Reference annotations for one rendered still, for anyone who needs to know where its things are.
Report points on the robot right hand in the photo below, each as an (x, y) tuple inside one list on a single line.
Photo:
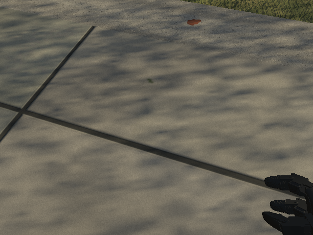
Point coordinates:
[(302, 221)]

